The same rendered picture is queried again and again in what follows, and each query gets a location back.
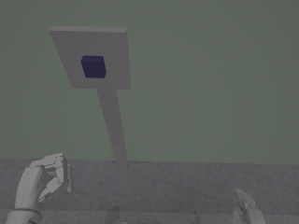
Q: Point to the left robot hand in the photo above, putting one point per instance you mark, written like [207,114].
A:
[37,186]

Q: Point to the button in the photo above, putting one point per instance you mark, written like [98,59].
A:
[93,66]

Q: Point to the right robot hand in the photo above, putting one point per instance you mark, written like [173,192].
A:
[249,212]

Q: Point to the robot left forearm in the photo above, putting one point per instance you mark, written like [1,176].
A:
[24,216]

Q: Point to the panel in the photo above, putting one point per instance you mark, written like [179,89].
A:
[74,42]

